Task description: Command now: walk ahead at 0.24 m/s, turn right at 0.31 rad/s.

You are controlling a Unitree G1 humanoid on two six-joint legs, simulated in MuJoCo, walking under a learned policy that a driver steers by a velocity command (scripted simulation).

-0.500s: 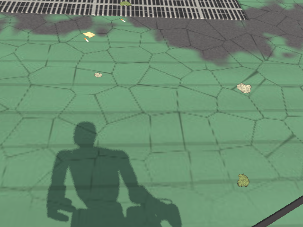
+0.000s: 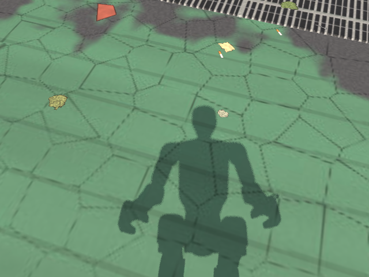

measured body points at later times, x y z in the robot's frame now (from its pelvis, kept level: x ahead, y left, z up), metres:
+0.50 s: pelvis +0.22 +0.01 +0.01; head +0.24 +0.02 +0.46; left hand +0.50 +0.20 -0.08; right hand +0.15 -0.29 -0.09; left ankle +0.20 +0.14 -0.73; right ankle +0.24 -0.14 -0.63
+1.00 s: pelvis +0.54 -0.24 +0.00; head +0.55 -0.25 +0.45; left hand +0.66 +0.01 -0.12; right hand +0.51 -0.52 -0.13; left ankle +0.68 -0.14 -0.64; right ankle +0.43 -0.26 -0.73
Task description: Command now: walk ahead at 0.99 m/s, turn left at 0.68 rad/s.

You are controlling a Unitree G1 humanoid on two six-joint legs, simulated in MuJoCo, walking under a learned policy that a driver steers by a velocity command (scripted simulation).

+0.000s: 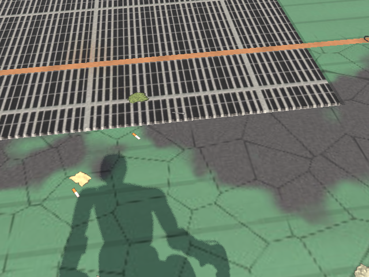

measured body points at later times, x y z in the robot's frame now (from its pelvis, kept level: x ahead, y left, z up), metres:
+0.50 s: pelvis +0.40 +0.03 +0.00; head +0.44 +0.07 +0.44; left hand +0.57 +0.34 -0.04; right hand +0.55 -0.22 -0.11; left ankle +0.34 +0.03 -0.74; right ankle +0.66 -0.06 -0.68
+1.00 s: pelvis +0.57 +0.09 +0.00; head +0.61 +0.10 +0.44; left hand +0.62 +0.40 -0.11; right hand +0.82 -0.11 -0.09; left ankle +0.61 +0.22 -0.74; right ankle +0.68 +0.03 -0.74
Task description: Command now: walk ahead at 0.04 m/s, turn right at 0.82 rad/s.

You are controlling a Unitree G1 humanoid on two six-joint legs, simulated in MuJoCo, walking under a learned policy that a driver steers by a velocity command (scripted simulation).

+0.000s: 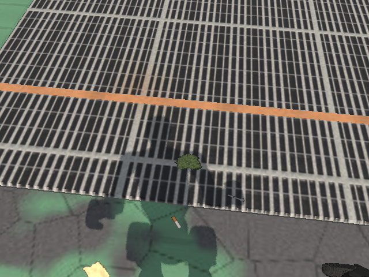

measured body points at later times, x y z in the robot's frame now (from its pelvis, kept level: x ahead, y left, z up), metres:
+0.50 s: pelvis +0.02 +0.00 +0.00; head +0.05 -0.01 +0.45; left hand +0.23 +0.22 -0.08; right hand +0.08 -0.30 -0.11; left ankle +0.04 +0.12 -0.68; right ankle -0.01 -0.13 -0.73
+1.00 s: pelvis +0.03 +0.06 +0.01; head +0.05 +0.10 +0.46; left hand +0.09 +0.37 -0.12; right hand +0.26 -0.15 -0.06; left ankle +0.03 +0.14 -0.73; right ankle +0.06 -0.09 -0.65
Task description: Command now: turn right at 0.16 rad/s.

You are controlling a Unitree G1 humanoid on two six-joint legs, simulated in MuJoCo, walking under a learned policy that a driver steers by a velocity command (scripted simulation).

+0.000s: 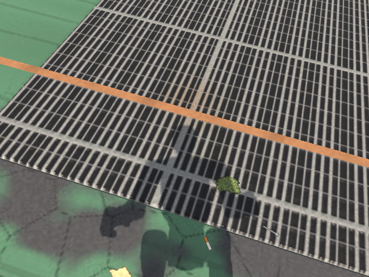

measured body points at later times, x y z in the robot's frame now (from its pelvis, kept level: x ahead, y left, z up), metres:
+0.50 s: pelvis +0.01 -0.06 -0.01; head +0.06 -0.10 +0.44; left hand +0.26 +0.16 -0.08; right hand +0.07 -0.39 -0.11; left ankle +0.03 +0.10 -0.66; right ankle -0.02 -0.14 -0.74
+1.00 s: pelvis +0.08 -0.04 -0.02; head +0.13 -0.03 +0.43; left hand +0.31 +0.19 -0.13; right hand +0.13 -0.35 -0.10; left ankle +0.09 +0.05 -0.74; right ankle -0.02 -0.14 -0.72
